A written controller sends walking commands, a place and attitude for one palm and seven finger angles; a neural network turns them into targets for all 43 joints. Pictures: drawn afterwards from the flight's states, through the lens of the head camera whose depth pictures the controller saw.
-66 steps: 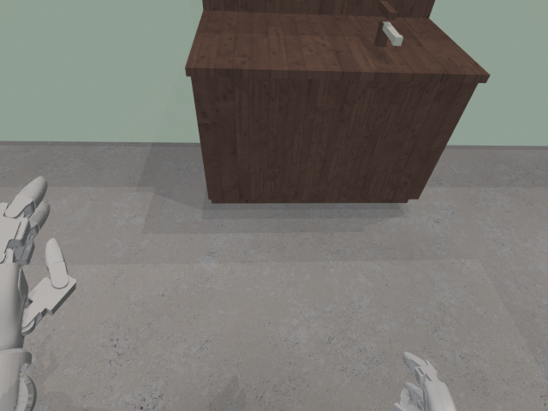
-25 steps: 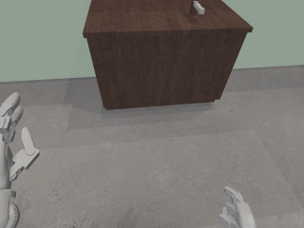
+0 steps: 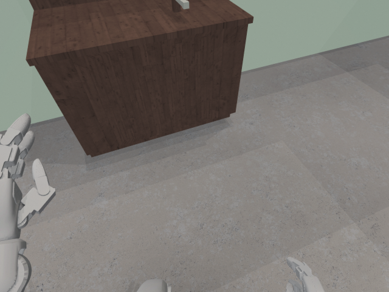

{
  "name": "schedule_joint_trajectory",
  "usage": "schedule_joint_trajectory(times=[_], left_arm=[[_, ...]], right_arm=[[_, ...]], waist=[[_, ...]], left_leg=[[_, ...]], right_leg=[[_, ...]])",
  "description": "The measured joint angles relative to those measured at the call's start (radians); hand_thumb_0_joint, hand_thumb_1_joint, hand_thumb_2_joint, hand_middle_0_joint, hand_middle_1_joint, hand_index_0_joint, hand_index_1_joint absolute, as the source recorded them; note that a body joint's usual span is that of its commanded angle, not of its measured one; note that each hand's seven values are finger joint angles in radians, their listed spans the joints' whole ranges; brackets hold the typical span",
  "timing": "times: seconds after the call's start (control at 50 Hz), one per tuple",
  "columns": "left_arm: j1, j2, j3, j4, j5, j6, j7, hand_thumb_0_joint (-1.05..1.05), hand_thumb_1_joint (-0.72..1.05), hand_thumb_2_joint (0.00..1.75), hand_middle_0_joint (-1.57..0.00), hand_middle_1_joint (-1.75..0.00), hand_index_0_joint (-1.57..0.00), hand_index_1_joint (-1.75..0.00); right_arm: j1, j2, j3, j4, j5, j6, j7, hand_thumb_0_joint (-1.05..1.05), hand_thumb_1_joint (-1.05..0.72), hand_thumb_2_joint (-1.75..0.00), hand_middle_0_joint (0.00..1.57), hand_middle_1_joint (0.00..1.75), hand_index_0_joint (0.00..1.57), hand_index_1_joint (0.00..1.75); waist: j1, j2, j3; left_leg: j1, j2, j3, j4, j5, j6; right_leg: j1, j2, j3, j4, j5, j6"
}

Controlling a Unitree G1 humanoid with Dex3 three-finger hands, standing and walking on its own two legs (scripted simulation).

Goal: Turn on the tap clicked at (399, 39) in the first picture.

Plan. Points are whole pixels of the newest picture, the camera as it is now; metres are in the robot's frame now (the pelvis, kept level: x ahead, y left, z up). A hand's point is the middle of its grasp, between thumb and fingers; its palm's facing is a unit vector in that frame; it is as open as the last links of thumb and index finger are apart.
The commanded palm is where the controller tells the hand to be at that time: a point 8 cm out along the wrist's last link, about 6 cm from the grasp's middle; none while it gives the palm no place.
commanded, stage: walk to a spot facing it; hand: left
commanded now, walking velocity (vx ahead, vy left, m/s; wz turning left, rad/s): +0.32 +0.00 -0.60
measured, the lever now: (185, 4) +1.29 +0.14 +0.08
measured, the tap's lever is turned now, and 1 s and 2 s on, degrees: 0 0 0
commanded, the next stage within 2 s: turn to face it in 1.76 s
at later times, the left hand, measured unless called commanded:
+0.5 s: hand (130, 108) +0.39 +0.15 +0.19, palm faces +0.11 -0.89 -0.43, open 7.4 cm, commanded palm +0.34 +0.21 +0.20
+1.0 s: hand (191, 61) +0.56 +0.05 +0.20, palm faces +0.07 -0.94 -0.34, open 7.4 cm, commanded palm +0.51 +0.10 +0.20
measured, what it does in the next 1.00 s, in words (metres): walks ahead, turning right: left foot, then right foot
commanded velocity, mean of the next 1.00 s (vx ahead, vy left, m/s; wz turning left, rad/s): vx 0.36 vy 0.00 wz -0.29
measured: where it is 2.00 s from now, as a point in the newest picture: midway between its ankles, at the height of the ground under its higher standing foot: (267, 242)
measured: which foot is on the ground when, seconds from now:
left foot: up 0.00-0.22, down 0.24-0.58, up 0.60-0.84, down 0.86-1.00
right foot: down 0.00-0.24, up 0.26-0.56, down 0.58-0.88, up 0.90-1.00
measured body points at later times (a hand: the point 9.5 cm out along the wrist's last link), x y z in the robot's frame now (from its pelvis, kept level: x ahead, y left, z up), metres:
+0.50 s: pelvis +0.10 -0.01 +0.02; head +0.12 -0.01 +0.47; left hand +0.38 +0.20 +0.22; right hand +0.19 -0.24 -0.07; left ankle +0.11 +0.15 -0.72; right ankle +0.12 -0.14 -0.67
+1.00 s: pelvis +0.25 -0.08 +0.01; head +0.25 -0.08 +0.46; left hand +0.55 +0.10 +0.21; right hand +0.30 -0.37 -0.06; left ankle +0.34 +0.03 -0.72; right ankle +0.16 -0.16 -0.66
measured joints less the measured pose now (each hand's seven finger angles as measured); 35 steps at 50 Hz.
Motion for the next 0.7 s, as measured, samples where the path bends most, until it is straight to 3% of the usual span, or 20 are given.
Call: schedule_joint_trajectory(times=[0.06,0.16,0.24,0.26,0.3,0.36,0.4,0.48,0.54,0.58,0.6,0.64,0.7], left_arm=[[0.063,0.023,0.006,-0.042,-0.001,-0.022,-0.007,0.01,0.89,0.89,-0.21,-0.31,-0.21,-0.3],[0.114,0.084,0.044,-0.081,-0.004,-0.046,0.002,0.01,0.89,0.89,-0.21,-0.31,-0.21,-0.3],[0.086,0.073,0.052,-0.072,-0.006,-0.044,0.014,0.01,0.89,0.89,-0.21,-0.31,-0.21,-0.3],[0.067,0.069,0.057,-0.062,-0.007,-0.045,0.015,0.01,0.89,0.89,-0.21,-0.31,-0.21,-0.3],[0.028,0.06,0.068,-0.015,-0.004,-0.045,0.013,0.01,0.89,0.89,-0.21,-0.31,-0.21,-0.3],[-0.002,0.043,0.058,0.028,0.004,-0.025,0.005,0.01,0.89,0.9,-0.21,-0.31,-0.2,-0.3],[0.002,0.033,0.041,0.014,0.012,-0.013,0.002,0.01,0.89,0.9,-0.21,-0.31,-0.2,-0.3],[0.04,0.043,0.032,-0.045,0.024,-0.015,-0.005,0.01,0.89,0.9,-0.21,-0.31,-0.2,-0.3],[0.06,0.085,0.058,-0.07,0.021,-0.018,-0.008,0.01,0.89,0.9,-0.21,-0.31,-0.2,-0.3],[0.047,0.137,0.081,-0.09,0.021,-0.008,-0.007,0.01,0.89,0.89,-0.21,-0.31,-0.2,-0.3],[0.027,0.136,0.083,-0.091,0.022,-0.011,-0.007,0.01,0.89,0.89,-0.21,-0.31,-0.21,-0.3],[0.015,0.102,0.078,-0.094,0.012,-0.007,-0.007,0.01,0.89,0.89,-0.21,-0.31,-0.21,-0.3],[0.067,0.067,0.072,-0.132,0.004,0.0,-0.006,0.01,0.89,0.89,-0.21,-0.31,-0.21,-0.3]], right_arm=[[-0.006,-0.003,-0.004,-0.009,-0.002,0.02,0.001,0.02,-0.9,-0.9,0.21,0.3,0.2,0.3],[0.017,-0.019,-0.018,-0.035,0.001,0.022,-0.005,0.01,-0.9,-0.9,0.21,0.3,0.2,0.3],[0.034,-0.046,-0.027,-0.06,0.008,0.006,-0.021,0.01,-0.9,-0.9,0.2,0.3,0.2,0.3],[0.027,-0.043,-0.031,-0.063,0.008,0.002,-0.028,0.01,-0.9,-0.9,0.2,0.3,0.2,0.3],[0.002,-0.018,-0.031,-0.055,0.006,-0.004,-0.037,0.01,-0.9,-0.9,0.2,0.3,0.2,0.3],[-0.008,0.021,-0.016,-0.049,0.004,-0.018,-0.03,0.01,-0.91,-0.9,0.2,0.3,0.2,0.3],[-0.001,0.043,-0.001,-0.049,0.004,-0.028,-0.024,0.01,-0.9,-0.9,0.2,0.3,0.2,0.3],[0.024,0.076,0.021,-0.052,-0.004,-0.046,-0.014,0.01,-0.9,-0.9,0.21,0.3,0.2,0.3],[0.046,0.086,0.025,-0.056,-0.005,-0.052,-0.013,0.01,-0.9,-0.9,0.21,0.3,0.2,0.3],[0.061,0.089,0.021,-0.061,0.004,-0.05,-0.011,0.01,-0.9,-0.9,0.21,0.3,0.2,0.3],[0.045,0.074,0.016,-0.048,0.008,-0.042,-0.009,0.01,-0.9,-0.9,0.21,0.3,0.2,0.3],[0.001,0.034,0.005,-0.005,0.009,-0.018,-0.004,0.01,-0.9,-0.9,0.21,0.3,0.2,0.3],[-0.034,-0.012,-0.013,0.022,0.013,0.016,-0.002,0.01,-0.9,-0.9,0.21,0.3,0.2,0.3]], waist=[[-0.019,-0.025,-0.01],[-0.011,-0.075,-0.048],[-0.001,-0.07,-0.073],[-0.001,-0.075,-0.069],[0.002,-0.089,-0.056],[-0.012,-0.069,-0.052],[-0.014,-0.05,-0.045],[-0.016,-0.015,-0.022],[-0.019,0.006,-0.001],[-0.03,-0.009,0.01],[-0.027,-0.004,0.027],[-0.027,0.012,0.056],[-0.041,0.011,0.065]], left_leg=[[-0.034,-0.008,0.002,-0.069,0.047,-0.006],[0.033,-0.018,0.044,-0.427,0.08,0.009],[0.175,-0.023,0.084,-0.697,0.139,0.043],[0.183,-0.023,0.095,-0.7,0.22,0.049],[0.201,-0.015,0.131,-0.658,0.222,0.047],[0.243,0.016,0.153,-0.665,0.178,0.042],[0.271,0.045,0.166,-0.688,0.174,0.029],[0.322,0.104,0.197,-0.717,0.157,-0.006],[0.334,0.15,0.211,-0.671,0.109,-0.033],[0.273,0.168,0.191,-0.511,0.051,-0.004],[0.214,0.165,0.142,-0.371,0.009,0.016],[0.107,0.117,0.047,-0.13,-0.046,0.032],[-0.01,0.064,0.014,-0.008,-0.033,0.029]], right_leg=[[0.037,0.015,0.042,-0.103,0.053,0.003],[0.07,0.019,0.122,-0.187,0.083,0.009],[0.068,0.039,0.165,-0.118,0.024,0.032],[0.048,0.037,0.165,-0.048,-0.032,0.039],[-0.028,0.014,0.118,0.183,-0.12,0.062],[-0.14,-0.035,0.026,0.445,-0.12,0.087],[-0.179,-0.075,-0.02,0.456,-0.085,0.097],[-0.155,-0.124,-0.09,0.219,-0.039,0.107],[-0.077,-0.114,-0.134,0.009,-0.001,0.101],[-0.014,-0.107,-0.128,-0.106,0.088,0.063],[-0.032,-0.104,-0.124,-0.059,0.101,0.046],[-0.039,-0.095,-0.113,0.008,0.041,0.036],[0.003,-0.085,-0.094,-0.019,0.008,0.043]])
